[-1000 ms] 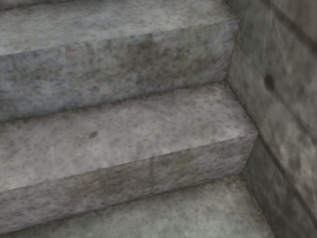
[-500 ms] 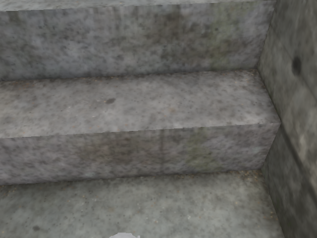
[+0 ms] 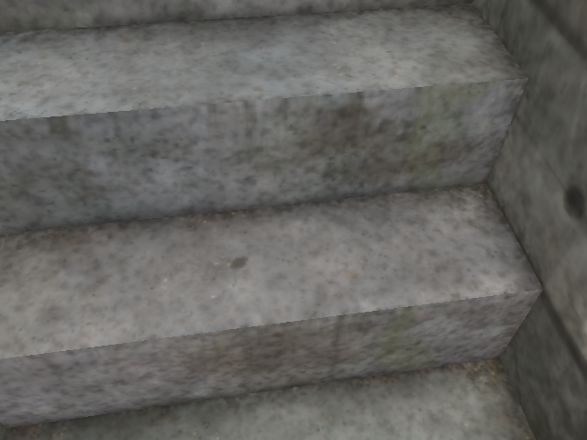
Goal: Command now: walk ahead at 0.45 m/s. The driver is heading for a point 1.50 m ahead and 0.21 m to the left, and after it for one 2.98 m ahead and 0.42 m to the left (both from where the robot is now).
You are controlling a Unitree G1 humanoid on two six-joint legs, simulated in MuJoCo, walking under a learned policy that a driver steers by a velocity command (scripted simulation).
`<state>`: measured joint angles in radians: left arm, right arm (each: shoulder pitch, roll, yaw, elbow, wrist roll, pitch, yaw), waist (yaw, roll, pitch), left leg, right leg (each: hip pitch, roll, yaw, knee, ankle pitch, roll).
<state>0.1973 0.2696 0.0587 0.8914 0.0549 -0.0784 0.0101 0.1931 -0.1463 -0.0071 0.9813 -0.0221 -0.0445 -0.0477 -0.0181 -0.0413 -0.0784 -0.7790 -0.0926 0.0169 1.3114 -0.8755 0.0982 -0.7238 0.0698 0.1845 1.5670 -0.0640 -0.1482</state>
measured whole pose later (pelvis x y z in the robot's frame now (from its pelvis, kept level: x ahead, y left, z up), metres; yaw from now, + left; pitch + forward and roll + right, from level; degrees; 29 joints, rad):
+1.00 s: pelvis +0.38 -0.09 +0.34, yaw +0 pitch +8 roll +0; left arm 0.36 0.14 -0.02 1.02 0.06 -0.08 -0.14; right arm 0.05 -0.18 0.04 0.72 0.01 0.10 0.01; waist 0.06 0.04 -0.15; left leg -1.45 0.11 -0.06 2.00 -0.42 0.05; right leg -0.33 -0.02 -0.10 0.45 -0.27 -0.03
